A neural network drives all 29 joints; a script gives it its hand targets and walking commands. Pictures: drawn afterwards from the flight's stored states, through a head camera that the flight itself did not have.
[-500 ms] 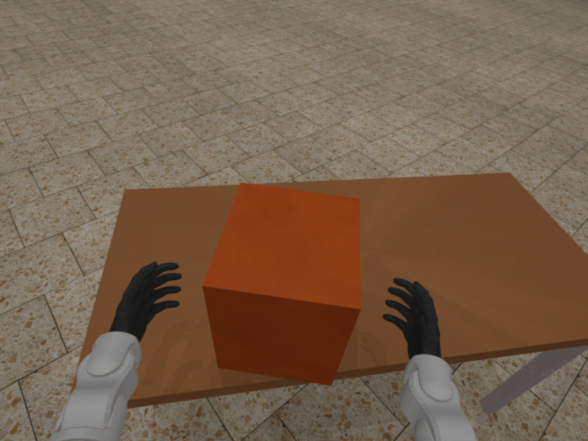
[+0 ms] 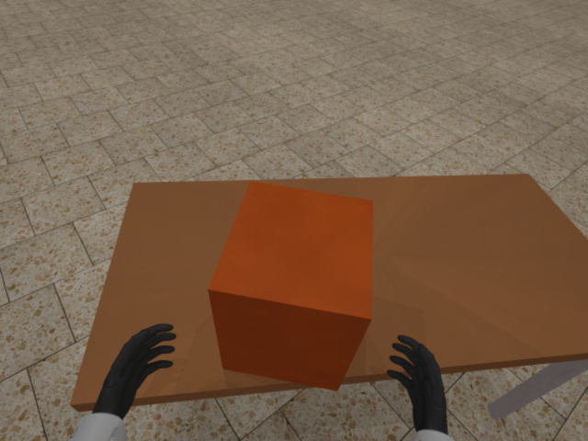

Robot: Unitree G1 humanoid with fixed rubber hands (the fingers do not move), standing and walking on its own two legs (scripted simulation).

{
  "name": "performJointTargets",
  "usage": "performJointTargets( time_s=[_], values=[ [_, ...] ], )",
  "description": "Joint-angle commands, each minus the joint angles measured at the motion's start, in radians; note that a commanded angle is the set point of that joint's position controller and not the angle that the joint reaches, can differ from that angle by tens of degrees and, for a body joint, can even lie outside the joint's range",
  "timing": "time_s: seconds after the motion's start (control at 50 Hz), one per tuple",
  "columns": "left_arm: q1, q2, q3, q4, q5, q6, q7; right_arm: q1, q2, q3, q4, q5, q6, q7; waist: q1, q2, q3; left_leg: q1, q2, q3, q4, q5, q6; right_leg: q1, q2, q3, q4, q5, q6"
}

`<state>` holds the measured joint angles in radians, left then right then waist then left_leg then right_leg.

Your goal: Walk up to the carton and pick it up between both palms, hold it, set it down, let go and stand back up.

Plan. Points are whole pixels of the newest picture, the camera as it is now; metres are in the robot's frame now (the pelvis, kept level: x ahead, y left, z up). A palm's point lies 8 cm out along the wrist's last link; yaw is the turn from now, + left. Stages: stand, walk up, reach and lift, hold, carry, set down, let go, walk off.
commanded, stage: set down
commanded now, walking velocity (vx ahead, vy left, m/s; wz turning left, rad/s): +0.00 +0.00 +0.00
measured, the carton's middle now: (294, 288) +0.37 +0.01 -0.03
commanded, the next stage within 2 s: let go in 1.46 s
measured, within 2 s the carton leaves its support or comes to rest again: neither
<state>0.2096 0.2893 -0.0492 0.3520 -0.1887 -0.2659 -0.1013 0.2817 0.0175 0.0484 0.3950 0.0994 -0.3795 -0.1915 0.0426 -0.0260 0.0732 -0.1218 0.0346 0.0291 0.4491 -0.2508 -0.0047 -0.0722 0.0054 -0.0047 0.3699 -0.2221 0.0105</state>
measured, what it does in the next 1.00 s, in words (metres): stands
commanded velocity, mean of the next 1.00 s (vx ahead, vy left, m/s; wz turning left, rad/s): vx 0.00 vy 0.00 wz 0.00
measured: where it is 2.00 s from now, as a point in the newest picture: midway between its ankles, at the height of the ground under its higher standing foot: outside the picture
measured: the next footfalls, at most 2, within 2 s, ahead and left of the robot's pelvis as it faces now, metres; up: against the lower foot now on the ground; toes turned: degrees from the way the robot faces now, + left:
none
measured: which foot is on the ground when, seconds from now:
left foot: down 0.00-1.00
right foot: down 0.00-1.00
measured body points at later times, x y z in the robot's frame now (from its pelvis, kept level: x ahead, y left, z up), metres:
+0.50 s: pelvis +0.00 +0.00 +0.00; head -0.02 +0.02 +0.45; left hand +0.19 +0.23 -0.04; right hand +0.18 -0.18 -0.04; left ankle +0.00 +0.12 -0.74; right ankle -0.01 -0.13 -0.74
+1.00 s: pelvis +0.01 -0.01 +0.00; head +0.00 +0.00 +0.45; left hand +0.18 +0.22 -0.07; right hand +0.18 -0.21 -0.06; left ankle +0.00 +0.12 -0.74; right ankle -0.01 -0.13 -0.74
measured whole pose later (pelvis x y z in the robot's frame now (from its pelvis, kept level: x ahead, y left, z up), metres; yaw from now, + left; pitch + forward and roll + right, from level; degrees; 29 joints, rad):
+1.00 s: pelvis +0.01 -0.01 +0.00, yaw -1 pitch -5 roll +0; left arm 0.23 0.24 -0.01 0.51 -0.07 -0.06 -0.05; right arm 0.25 -0.11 0.01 0.61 0.03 -0.27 -0.06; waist 0.04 -0.01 0.06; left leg -0.05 0.03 0.03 0.37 -0.22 -0.02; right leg -0.03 0.01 0.01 0.34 -0.22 0.00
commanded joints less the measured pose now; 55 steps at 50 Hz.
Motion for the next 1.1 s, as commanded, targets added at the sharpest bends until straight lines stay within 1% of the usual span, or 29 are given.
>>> performJointTargets(
  time_s=[0.0, 0.06, 0.14, 0.16, 0.22, 0.3, 0.38, 0.42, 0.46, 0.48, 0.5, 0.52, 0.58, 0.6, 0.62, 0.66, 0.72, 0.74, 0.78, 0.82, 0.84, 0.86, 0.92, 0.96, 1.04, 1.08],
  values=[
    [-0.052, 0.099, 0.038, -0.128, 0.005, -0.068, -0.002, -0.039, -0.032, -0.013, -0.09, -0.004, -0.097, 0.009, -0.008, 0.09, -0.099, 0.128, -0.017, -0.027, -0.018, 0.315, -0.048, -0.109, -0.008, 0.033, -0.068, 0.118, -0.05],
    [-0.03, 0.094, 0.042, -0.114, 0.012, -0.081, -0.002, -0.028, -0.034, -0.012, -0.056, -0.001, -0.122, 0.018, -0.003, 0.087, -0.086, 0.124, -0.018, -0.026, -0.019, 0.319, -0.049, -0.099, -0.005, 0.03, -0.069, 0.11, -0.055],
    [-0.013, 0.087, 0.031, -0.091, 0.017, -0.089, -0.001, -0.02, -0.039, -0.025, -0.019, -0.006, -0.134, 0.03, -0.01, 0.088, -0.052, 0.114, -0.017, -0.025, -0.037, 0.269, -0.049, -0.102, -0.006, 0.029, -0.074, 0.064, -0.062],
    [-0.015, 0.084, 0.029, -0.082, 0.022, -0.085, 0.002, -0.028, -0.045, -0.029, -0.002, -0.007, -0.131, 0.035, -0.008, 0.096, -0.046, 0.107, -0.016, -0.025, -0.044, 0.26, -0.051, -0.098, -0.003, 0.026, -0.074, 0.047, -0.065],
    [-0.024, 0.085, 0.021, -0.07, 0.023, -0.079, 0.011, -0.04, -0.055, -0.045, 0.015, -0.014, -0.122, 0.047, -0.015, 0.102, -0.041, 0.087, -0.013, -0.022, -0.062, 0.222, -0.051, -0.083, 0.0, 0.024, -0.072, 0.02, -0.07],
    [-0.042, 0.082, 0.017, -0.029, 0.026, -0.063, 0.028, -0.066, -0.067, -0.051, 0.043, -0.021, -0.096, 0.065, -0.014, 0.1, -0.033, 0.055, -0.014, -0.011, -0.085, 0.167, -0.047, -0.06, -0.001, 0.027, -0.069, -0.008, -0.072],
    [-0.043, 0.081, 0.018, -0.02, 0.03, -0.04, 0.042, -0.072, -0.083, -0.061, 0.05, -0.025, -0.073, 0.08, -0.015, 0.1, -0.047, 0.051, -0.013, -0.004, -0.095, 0.184, -0.046, -0.038, 0.002, 0.028, -0.065, 0.011, -0.073],
    [-0.04, 0.074, 0.021, 0.007, 0.044, -0.019, 0.043, -0.071, -0.096, -0.059, 0.077, -0.029, -0.055, 0.086, -0.015, 0.1, -0.038, 0.067, -0.016, 0.001, -0.097, 0.199, -0.048, -0.045, 0.002, 0.029, -0.075, 0.016, -0.073],
    [-0.039, 0.076, 0.027, 0.006, 0.047, -0.005, 0.041, -0.066, -0.101, -0.057, 0.071, -0.029, -0.042, 0.087, -0.015, 0.088, -0.036, 0.073, -0.017, 0.005, -0.1, 0.211, -0.045, -0.037, 0.001, 0.029, -0.079, 0.029, -0.07],
    [-0.042, 0.071, 0.029, 0.024, 0.051, 0.008, 0.041, -0.072, -0.106, -0.053, 0.083, -0.031, -0.031, 0.089, -0.011, 0.084, -0.023, 0.074, -0.018, 0.007, -0.104, 0.209, -0.044, -0.042, 0.001, 0.028, -0.084, 0.022, -0.07],
    [-0.041, 0.075, 0.036, 0.02, 0.054, 0.016, 0.04, -0.068, -0.106, -0.055, 0.073, -0.032, -0.024, 0.089, -0.009, 0.078, -0.022, 0.075, -0.019, 0.011, -0.107, 0.205, -0.041, -0.039, 0.0, 0.029, -0.088, 0.022, -0.068],
    [-0.046, 0.072, 0.037, 0.021, 0.058, 0.027, 0.042, -0.072, -0.113, -0.055, 0.075, -0.035, -0.017, 0.093, -0.006, 0.085, -0.022, 0.076, -0.018, 0.012, -0.109, 0.211, -0.043, -0.044, 0.001, 0.027, -0.087, 0.022, -0.069],
    [-0.048, 0.067, 0.043, 0.016, 0.067, 0.056, 0.045, -0.071, -0.126, -0.057, 0.071, -0.04, 0.006, 0.099, -0.004, 0.082, -0.022, 0.088, -0.019, 0.019, -0.111, 0.227, -0.042, -0.052, 0.003, 0.024, -0.094, 0.025, -0.068],
    [-0.048, 0.067, 0.044, 0.01, 0.064, 0.062, 0.045, -0.07, -0.127, -0.056, 0.057, -0.041, 0.01, 0.1, -0.005, 0.073, -0.028, 0.092, -0.02, 0.022, -0.108, 0.237, -0.041, -0.05, 0.003, 0.025, -0.094, 0.039, -0.065],
    [-0.049, 0.065, 0.045, 0.021, 0.071, 0.072, 0.046, -0.072, -0.134, -0.056, 0.07, -0.047, 0.017, 0.103, -0.006, 0.075, -0.023, 0.095, -0.021, 0.023, -0.107, 0.241, -0.042, -0.054, 0.003, 0.023, -0.096, 0.04, -0.064],
    [-0.048, 0.065, 0.052, 0.02, 0.076, 0.084, 0.045, -0.07, -0.139, -0.054, 0.061, -0.05, 0.025, 0.105, -0.003, 0.066, -0.029, 0.106, -0.023, 0.027, -0.106, 0.249, -0.04, -0.058, 0.002, 0.022, -0.099, 0.049, -0.06],
    [-0.045, 0.06, 0.061, 0.031, 0.095, 0.112, 0.047, -0.07, -0.154, -0.053, 0.08, -0.055, 0.04, 0.113, -0.001, 0.074, -0.036, 0.122, -0.025, 0.029, -0.102, 0.276, -0.042, -0.063, 0.005, 0.017, -0.103, 0.06, -0.059],
    [-0.048, 0.065, 0.065, 0.022, 0.094, 0.118, 0.048, -0.071, -0.157, -0.052, 0.067, -0.055, 0.042, 0.114, 0.001, 0.066, -0.05, 0.125, -0.027, 0.031, -0.102, 0.28, -0.04, -0.062, 0.004, 0.016, -0.103, 0.067, -0.054],
    [-0.053, 0.061, 0.064, 0.022, 0.097, 0.129, 0.051, -0.073, -0.163, -0.055, 0.079, -0.058, 0.048, 0.118, -0.002, 0.071, -0.049, 0.13, -0.027, 0.032, -0.101, 0.285, -0.042, -0.069, 0.006, 0.013, -0.103, 0.07, -0.052],
    [-0.053, 0.059, 0.066, 0.028, 0.103, 0.143, 0.051, -0.074, -0.167, -0.054, 0.083, -0.063, 0.057, 0.12, -0.006, 0.058, -0.052, 0.134, -0.03, 0.035, -0.097, 0.29, -0.039, -0.07, 0.005, 0.013, -0.105, 0.082, -0.048],
    [-0.054, 0.052, 0.066, 0.041, 0.111, 0.155, 0.051, -0.079, -0.175, -0.053, 0.107, -0.066, 0.064, 0.123, -0.006, 0.062, -0.047, 0.138, -0.03, 0.034, -0.098, 0.293, -0.04, -0.073, 0.006, 0.01, -0.106, 0.079, -0.049],
    [-0.054, 0.058, 0.072, 0.032, 0.11, 0.16, 0.05, -0.075, -0.174, -0.054, 0.095, -0.067, 0.065, 0.123, -0.007, 0.053, -0.058, 0.143, -0.032, 0.037, -0.095, 0.296, -0.037, -0.072, 0.004, 0.012, -0.107, 0.09, -0.045],
    [-0.066, 0.052, 0.074, 0.042, 0.12, 0.187, 0.052, -0.094, -0.189, -0.057, 0.113, -0.075, 0.077, 0.129, -0.007, 0.047, -0.059, 0.147, -0.033, 0.038, -0.098, 0.292, -0.036, -0.082, 0.005, 0.004, -0.107, 0.09, -0.039],
    [-0.058, 0.048, 0.079, 0.045, 0.13, 0.202, 0.055, -0.092, -0.198, -0.056, 0.124, -0.078, 0.083, 0.132, -0.007, 0.041, -0.059, 0.152, -0.036, 0.04, -0.094, 0.309, -0.035, -0.082, 0.007, 0.002, -0.106, 0.115, -0.036],
    [-0.059, 0.031, 0.083, 0.054, 0.154, 0.242, 0.06, -0.105, -0.225, -0.068, 0.165, -0.08, 0.098, 0.142, -0.011, 0.053, -0.059, 0.167, -0.037, 0.039, -0.095, 0.332, -0.042, -0.081, 0.017, -0.012, -0.107, 0.118, -0.036],
    [-0.072, 0.034, 0.083, 0.05, 0.154, 0.256, 0.063, -0.119, -0.228, -0.07, 0.16, -0.086, 0.107, 0.145, -0.013, 0.038, -0.051, 0.162, -0.039, 0.043, -0.098, 0.313, -0.037, -0.087, 0.013, -0.01, -0.11, 0.113, -0.03]
  ],
)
